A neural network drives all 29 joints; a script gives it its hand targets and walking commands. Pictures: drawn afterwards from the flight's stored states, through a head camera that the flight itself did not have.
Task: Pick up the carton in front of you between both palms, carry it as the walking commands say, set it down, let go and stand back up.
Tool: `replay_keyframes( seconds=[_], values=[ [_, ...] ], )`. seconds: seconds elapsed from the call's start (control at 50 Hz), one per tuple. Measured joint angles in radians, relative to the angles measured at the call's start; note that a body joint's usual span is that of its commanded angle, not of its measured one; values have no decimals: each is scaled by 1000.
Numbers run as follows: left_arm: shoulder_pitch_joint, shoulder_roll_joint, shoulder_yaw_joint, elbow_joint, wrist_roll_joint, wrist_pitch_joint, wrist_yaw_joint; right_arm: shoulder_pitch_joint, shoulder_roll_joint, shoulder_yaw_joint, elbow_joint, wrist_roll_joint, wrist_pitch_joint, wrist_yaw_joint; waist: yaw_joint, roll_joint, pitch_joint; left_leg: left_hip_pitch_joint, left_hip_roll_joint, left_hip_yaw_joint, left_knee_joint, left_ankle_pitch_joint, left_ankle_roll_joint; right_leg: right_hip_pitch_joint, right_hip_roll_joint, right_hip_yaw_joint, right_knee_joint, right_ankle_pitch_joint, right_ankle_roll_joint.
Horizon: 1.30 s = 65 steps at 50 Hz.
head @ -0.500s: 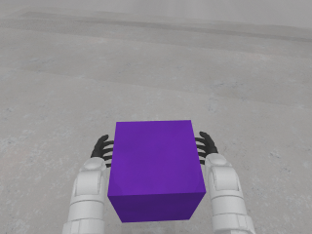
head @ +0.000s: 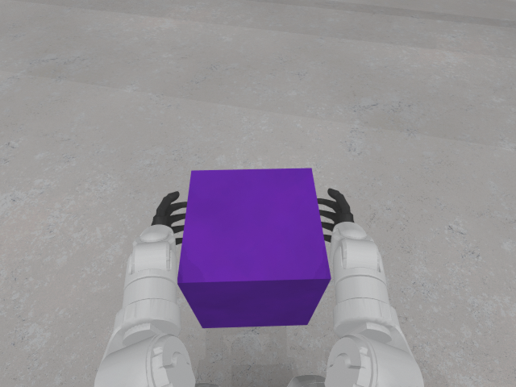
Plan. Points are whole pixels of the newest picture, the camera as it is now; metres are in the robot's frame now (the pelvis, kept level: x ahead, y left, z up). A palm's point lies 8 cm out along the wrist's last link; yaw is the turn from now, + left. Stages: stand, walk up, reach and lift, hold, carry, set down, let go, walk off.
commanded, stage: set down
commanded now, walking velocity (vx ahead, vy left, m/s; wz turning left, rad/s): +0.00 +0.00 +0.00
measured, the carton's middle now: (253, 253) +0.34 +0.00 -0.06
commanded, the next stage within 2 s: none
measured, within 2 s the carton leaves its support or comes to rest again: neither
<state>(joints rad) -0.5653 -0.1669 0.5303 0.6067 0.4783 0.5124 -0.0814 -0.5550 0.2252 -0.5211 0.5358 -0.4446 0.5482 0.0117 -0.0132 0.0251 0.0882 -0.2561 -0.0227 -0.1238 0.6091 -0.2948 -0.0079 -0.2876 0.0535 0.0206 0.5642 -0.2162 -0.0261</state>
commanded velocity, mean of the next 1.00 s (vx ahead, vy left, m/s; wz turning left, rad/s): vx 0.00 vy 0.00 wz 0.00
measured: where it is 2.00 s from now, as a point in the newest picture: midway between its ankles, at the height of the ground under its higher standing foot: outside the picture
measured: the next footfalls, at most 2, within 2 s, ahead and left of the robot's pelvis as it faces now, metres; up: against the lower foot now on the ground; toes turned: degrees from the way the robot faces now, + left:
none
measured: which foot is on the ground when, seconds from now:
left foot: down 0.00-1.00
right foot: down 0.00-1.00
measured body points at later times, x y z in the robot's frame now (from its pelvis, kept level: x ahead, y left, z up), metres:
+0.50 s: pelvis -0.02 +0.03 -0.11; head +0.19 +0.02 +0.29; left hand +0.40 +0.15 -0.19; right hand +0.38 -0.15 -0.19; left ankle +0.03 +0.14 -0.73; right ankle +0.06 -0.10 -0.73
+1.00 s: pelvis -0.05 +0.02 -0.24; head +0.23 +0.00 +0.11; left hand +0.44 +0.15 -0.35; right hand +0.41 -0.16 -0.35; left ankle +0.03 +0.14 -0.73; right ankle +0.06 -0.11 -0.73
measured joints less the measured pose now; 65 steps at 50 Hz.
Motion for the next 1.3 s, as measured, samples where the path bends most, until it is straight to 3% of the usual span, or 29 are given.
replay_keyframes(
  seconds=[0.14,0.24,0.32,0.42,0.56,0.72,0.98,1.3],
  values=[
    [-3,10,-27,5,-36,-204,22,16,-9,24,-1,22,-218,-5,0,-5,13,-320,-19,20,118,-11,-11,-328,-4,25,123,-11,17],
    [-2,34,-100,-11,-148,-335,68,20,-48,82,-12,117,-359,-26,0,-8,-17,-612,-38,37,251,-36,-4,-624,-9,44,258,-34,34],
    [0,53,-165,-44,-248,-374,106,18,-79,127,-38,195,-405,-41,-6,-2,-96,-835,-58,39,375,-70,0,-844,-9,56,381,-71,50],
    [-27,60,-180,-52,-298,-359,126,-14,-100,129,-39,233,-392,-40,-10,2,-202,-1028,-72,42,514,-118,3,-1035,-4,64,516,-118,63],
    [-106,67,-139,8,-273,-310,131,-98,-109,74,25,206,-344,-31,-19,-2,-282,-1193,-84,49,657,-168,3,-1202,6,71,660,-167,69],
    [-196,100,-132,74,-267,-316,137,-181,-129,49,73,200,-344,-38,-20,-6,-316,-1388,-94,55,807,-207,-8,-1402,20,76,815,-203,72],
    [-365,193,-174,142,-343,-327,148,-310,-171,83,84,273,-348,-101,-16,-6,-258,-1664,-113,52,1061,-257,-36,-1684,48,69,1068,-244,77],
    [-591,283,-197,268,-366,-322,154,-496,-227,60,158,296,-340,-126,-29,-7,-129,-1889,-138,58,1295,-280,-54,-1907,67,63,1293,-260,97]
  ],
)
